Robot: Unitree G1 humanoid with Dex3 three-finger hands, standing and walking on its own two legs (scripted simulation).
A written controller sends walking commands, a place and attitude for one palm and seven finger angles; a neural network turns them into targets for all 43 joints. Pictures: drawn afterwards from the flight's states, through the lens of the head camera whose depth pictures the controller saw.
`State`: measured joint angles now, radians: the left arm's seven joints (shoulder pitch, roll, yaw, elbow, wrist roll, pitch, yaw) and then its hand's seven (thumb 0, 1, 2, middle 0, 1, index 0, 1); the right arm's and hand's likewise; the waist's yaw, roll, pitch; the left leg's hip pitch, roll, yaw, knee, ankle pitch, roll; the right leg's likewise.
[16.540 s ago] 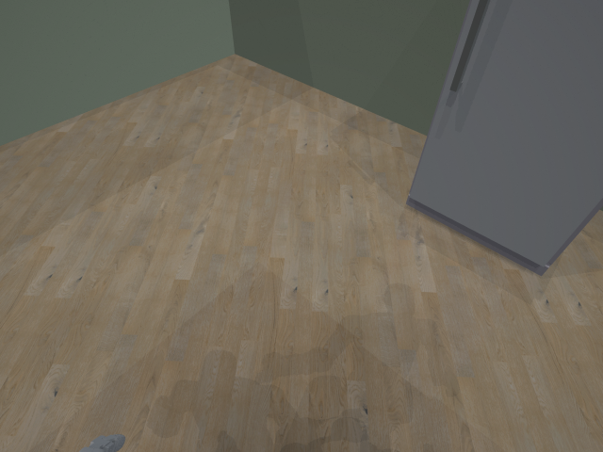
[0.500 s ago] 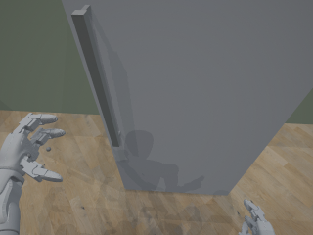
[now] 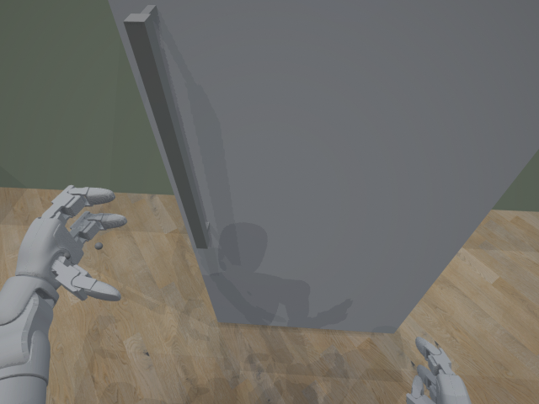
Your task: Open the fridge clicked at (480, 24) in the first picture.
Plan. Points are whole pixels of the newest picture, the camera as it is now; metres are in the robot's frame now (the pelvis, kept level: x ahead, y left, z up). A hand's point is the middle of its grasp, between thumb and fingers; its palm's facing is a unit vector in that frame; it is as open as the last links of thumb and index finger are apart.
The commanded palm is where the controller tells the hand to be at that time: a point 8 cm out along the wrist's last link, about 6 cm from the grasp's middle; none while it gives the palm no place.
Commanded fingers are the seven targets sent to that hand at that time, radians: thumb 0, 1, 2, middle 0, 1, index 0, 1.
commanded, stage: move the hooked fingers beside the handle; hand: left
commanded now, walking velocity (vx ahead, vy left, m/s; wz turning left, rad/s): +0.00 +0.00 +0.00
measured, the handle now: (183, 158) +0.45 +0.18 +0.13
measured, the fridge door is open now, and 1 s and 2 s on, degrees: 0 0 0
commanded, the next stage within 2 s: none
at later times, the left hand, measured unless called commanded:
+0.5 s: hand (118, 222) +0.33 +0.25 +0.10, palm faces +0.02 -1.00 -0.02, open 14.0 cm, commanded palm +0.31 +0.31 +0.10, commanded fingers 0.00 -0.50 0.30 -0.30 -1.20 -0.30 -1.20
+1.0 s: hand (122, 208) +0.37 +0.26 +0.10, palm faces +0.02 -1.00 -0.01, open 14.0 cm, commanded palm +0.34 +0.31 +0.10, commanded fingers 0.00 -0.50 0.30 -0.30 -1.20 -0.30 -1.20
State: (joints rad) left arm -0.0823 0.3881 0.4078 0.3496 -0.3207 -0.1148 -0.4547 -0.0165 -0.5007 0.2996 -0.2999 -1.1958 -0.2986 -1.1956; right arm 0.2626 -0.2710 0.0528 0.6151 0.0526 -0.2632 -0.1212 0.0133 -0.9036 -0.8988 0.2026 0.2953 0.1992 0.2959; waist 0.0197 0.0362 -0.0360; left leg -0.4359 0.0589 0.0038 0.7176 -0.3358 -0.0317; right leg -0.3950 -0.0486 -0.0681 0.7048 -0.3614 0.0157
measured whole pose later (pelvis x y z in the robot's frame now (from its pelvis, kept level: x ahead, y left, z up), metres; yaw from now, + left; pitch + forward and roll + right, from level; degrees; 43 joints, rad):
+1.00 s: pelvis +0.01 +0.00 +0.00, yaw -1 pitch +7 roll -1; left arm -0.33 0.43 0.43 0.62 -0.27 -0.20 -0.44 -0.02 -0.50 0.30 -0.30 -1.20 -0.30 -1.20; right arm 0.31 -0.27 0.04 0.61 0.04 -0.15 -0.09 0.01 -0.90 -0.90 0.20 0.30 0.20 0.30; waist -0.03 0.02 -0.05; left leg -0.52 0.07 0.02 0.76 -0.36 -0.03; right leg -0.49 -0.04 -0.05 0.73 -0.37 0.02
